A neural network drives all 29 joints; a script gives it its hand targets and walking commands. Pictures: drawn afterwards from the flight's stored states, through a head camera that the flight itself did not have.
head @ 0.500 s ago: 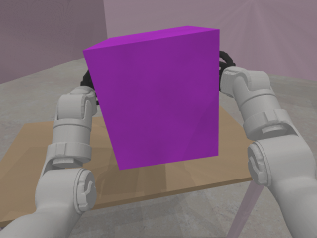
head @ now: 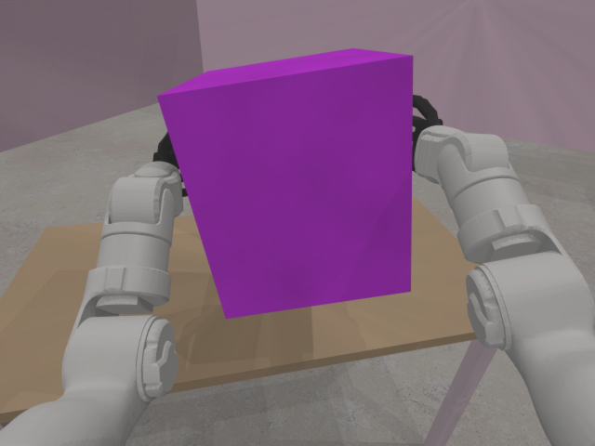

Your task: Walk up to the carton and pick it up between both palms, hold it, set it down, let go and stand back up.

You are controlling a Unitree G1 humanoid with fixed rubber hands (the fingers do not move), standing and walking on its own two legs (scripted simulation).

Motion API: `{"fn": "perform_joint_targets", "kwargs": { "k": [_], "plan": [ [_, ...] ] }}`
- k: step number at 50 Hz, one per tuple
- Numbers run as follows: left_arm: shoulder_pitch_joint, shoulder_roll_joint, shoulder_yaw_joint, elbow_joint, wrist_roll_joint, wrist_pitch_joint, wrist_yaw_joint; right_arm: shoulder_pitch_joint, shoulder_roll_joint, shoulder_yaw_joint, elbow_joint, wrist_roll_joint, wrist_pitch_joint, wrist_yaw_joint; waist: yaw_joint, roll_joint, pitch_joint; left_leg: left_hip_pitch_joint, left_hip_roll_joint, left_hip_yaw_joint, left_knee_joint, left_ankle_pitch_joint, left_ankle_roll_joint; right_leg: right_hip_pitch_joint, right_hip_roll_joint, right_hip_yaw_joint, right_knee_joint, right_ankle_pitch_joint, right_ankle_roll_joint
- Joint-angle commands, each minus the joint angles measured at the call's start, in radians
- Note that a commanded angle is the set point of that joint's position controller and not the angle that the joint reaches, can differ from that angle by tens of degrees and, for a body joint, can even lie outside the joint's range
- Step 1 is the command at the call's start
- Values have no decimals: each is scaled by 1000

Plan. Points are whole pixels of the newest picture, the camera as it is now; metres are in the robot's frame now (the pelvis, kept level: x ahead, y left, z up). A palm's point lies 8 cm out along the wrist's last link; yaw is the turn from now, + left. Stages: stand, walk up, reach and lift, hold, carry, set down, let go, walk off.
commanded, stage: hold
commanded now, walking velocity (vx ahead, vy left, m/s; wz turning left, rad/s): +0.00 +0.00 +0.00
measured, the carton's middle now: (296, 168) +0.43 -0.01 +0.25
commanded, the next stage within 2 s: set down in 0.84 s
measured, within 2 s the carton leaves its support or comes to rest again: neither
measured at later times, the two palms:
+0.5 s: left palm (170, 174) +0.38 +0.16 +0.26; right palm (428, 147) +0.38 -0.17 +0.31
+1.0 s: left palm (164, 179) +0.37 +0.17 +0.26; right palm (421, 144) +0.38 -0.16 +0.31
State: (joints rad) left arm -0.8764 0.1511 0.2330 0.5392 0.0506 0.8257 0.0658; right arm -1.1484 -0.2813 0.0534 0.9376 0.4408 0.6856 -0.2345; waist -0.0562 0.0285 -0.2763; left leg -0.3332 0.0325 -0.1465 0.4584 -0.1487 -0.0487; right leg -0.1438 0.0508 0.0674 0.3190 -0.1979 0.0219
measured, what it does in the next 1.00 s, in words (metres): stands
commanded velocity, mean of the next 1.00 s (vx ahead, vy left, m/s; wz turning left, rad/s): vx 0.00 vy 0.00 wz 0.00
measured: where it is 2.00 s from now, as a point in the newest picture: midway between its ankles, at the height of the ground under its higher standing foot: outside the picture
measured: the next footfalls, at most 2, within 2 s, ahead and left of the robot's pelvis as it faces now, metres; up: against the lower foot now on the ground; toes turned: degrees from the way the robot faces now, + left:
none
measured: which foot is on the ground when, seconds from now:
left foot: down 0.00-1.00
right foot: down 0.00-1.00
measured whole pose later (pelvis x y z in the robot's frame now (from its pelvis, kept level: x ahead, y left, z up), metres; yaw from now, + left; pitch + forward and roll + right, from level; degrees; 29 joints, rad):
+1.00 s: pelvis +0.00 +0.00 +0.00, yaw -1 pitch -1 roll -2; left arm -0.84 0.09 0.35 0.49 0.10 0.78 0.05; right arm -1.14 -0.24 0.01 0.90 0.35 0.67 -0.22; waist -0.03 0.03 -0.24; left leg -0.27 0.02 -0.12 0.41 -0.14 -0.04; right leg -0.10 0.03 0.09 0.32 -0.20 0.03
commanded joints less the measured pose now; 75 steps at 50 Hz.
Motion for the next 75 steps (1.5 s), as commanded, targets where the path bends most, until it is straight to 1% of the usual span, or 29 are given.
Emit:
{"fn": "perform_joint_targets", "kwargs": {
  "k": [1,6,9,13,22,25,27,28,29,30,32,34,37,40,42,43,45,46,48,49,51,57,59,61,62,67,69,73,75],
  "plan": [
    [-1144,-680,-328,-355,-202,-119,-131,-871,729,96,-421,199,-52,186,-24,101,-455,405,-45,58,-17,257,-27,-59,58,-50,-67,172,8],
    [-1153,-656,-304,-299,-176,-114,-148,-899,766,112,-428,199,-49,175,-11,29,-408,367,-55,66,-31,171,-2,-47,43,-33,-76,129,28],
    [-1167,-665,-318,-355,-188,-125,-148,-889,779,127,-418,202,-43,175,-1,49,-444,390,-52,72,-19,232,-15,-49,51,-29,-64,167,22],
    [-1131,-638,-293,-354,-191,-123,-148,-923,802,165,-556,218,-49,166,21,-29,-497,385,-62,85,-13,265,11,4,46,-32,-60,240,48],
    [-1163,-639,-300,-322,-195,-114,-153,-916,791,115,-486,193,-36,157,-10,-7,-410,357,-59,71,-28,171,11,-66,40,-30,-80,139,31],
    [-1133,-635,-310,-322,-187,-110,-156,-860,762,100,-435,190,-32,154,-41,22,-397,395,-59,70,-26,240,7,-58,38,-24,-76,219,33],
    [-1117,-636,-285,-313,-168,-103,-162,-841,760,119,-408,191,-22,149,-26,43,-396,403,-55,83,-27,242,-2,-36,42,-29,-70,217,27],
    [-1110,-620,-288,-362,-175,-109,-162,-851,763,135,-454,200,-29,151,-11,31,-419,400,-59,80,-28,260,1,-10,44,-30,-67,239,28],
    [-1061,-628,-290,-285,-171,-97,-168,-834,762,125,-444,199,-24,147,-22,-1,-405,390,-59,78,-21,268,5,-15,44,-26,-66,261,34],
    [-1088,-610,-254,-318,-159,-104,-168,-880,776,146,-459,224,-26,145,22,8,-404,383,-60,73,-29,274,12,6,44,-31,-61,266,42],
    [-1085,-649,-312,-401,-172,-104,-172,-811,742,126,-474,220,-29,143,-27,74,-468,433,-58,67,-12,340,-21,-1,51,-40,-53,304,31],
    [-1115,-641,-320,-418,-185,-103,-166,-856,754,126,-497,218,-32,143,-40,48,-445,433,-57,73,-13,330,-15,-3,51,-38,-60,313,32],
    [-1108,-669,-360,-394,-200,-97,-164,-849,746,141,-515,213,-34,149,-30,60,-427,408,-52,69,-14,288,-22,-26,54,-48,-60,235,24],
    [-1127,-702,-394,-502,-224,-110,-152,-844,756,153,-579,215,-40,159,-28,58,-484,430,-47,64,-5,337,-28,-28,59,-53,-52,260,16],
    [-1159,-681,-390,-480,-212,-109,-144,-847,755,131,-528,208,-35,167,-39,75,-464,420,-51,65,-11,282,-23,-58,53,-42,-62,206,15],
    [-1126,-642,-315,-467,-186,-108,-136,-906,773,190,-536,167,-34,164,43,34,-465,420,-58,96,-50,295,9,-27,42,-41,-66,196,27],
    [-1097,-645,-301,-425,-159,-109,-139,-869,788,191,-524,150,-42,154,57,21,-425,374,-60,105,-39,294,20,8,32,-41,-55,217,30],
    [-1136,-649,-295,-423,-160,-124,-145,-896,779,146,-518,120,-67,153,44,62,-441,398,-64,117,-48,297,9,4,20,-38,-55,213,32],
    [-1102,-614,-263,-367,-130,-147,-149,-908,785,139,-482,90,-100,150,55,-4,-404,410,-58,110,-46,264,17,1,25,-54,-71,214,39],
    [-1122,-605,-240,-283,-108,-157,-160,-913,768,85,-426,54,-112,152,32,14,-326,376,-70,112,-71,139,24,-40,14,-50,-88,113,41],
    [-1139,-601,-249,-260,-117,-192,-174,-905,760,48,-382,0,-148,152,12,-37,-348,387,-64,118,-83,120,24,-34,16,-58,-92,87,42],
    [-1069,-549,-184,-47,-84,-273,-204,-777,732,-26,-166,-90,-234,149,-30,-16,-208,380,-62,125,-126,62,8,-39,11,-71,-103,36,35],
    [-1086,-554,-180,-67,-89,-307,-210,-859,731,-17,-229,-108,-290,156,0,-25,-295,397,-66,138,-132,103,14,-7,13,-69,-88,86,31],
    [-1053,-559,-207,-71,-93,-330,-216,-807,727,-3,-256,-103,-321,151,-27,3,-322,433,-66,147,-105,230,5,43,17,-80,-72,182,31],
    [-1063,-571,-212,-80,-101,-345,-215,-846,741,24,-294,-100,-342,145,-7,1,-359,455,-69,142,-96,262,4,65,21,-73,-78,213,34],
    [-1041,-628,-254,-73,-94,-387,-207,-841,756,40,-319,-93,-399,146,-10,63,-365,502,-65,142,-88,285,-7,47,12,-76,-87,200,27],
    [-1058,-654,-301,-131,-112,-410,-196,-876,772,100,-394,-68,-421,140,-3,47,-453,522,-68,143,-62,376,-9,85,18,-75,-69,271,31],
    [-1070,-747,-436,-295,-168,-441,-155,-882,804,186,-544,-34,-455,131,-8,128,-571,638,-60,124,-7,575,-40,81,28,-83,-62,351,22],
    [-1044,-781,-457,-297,-176,-436,-147,-824,831,194,-562,-50,-445,133,-12,127,-549,623,-57,128,6,573,-55,78,36,-91,-65,340,13]
  ]
}}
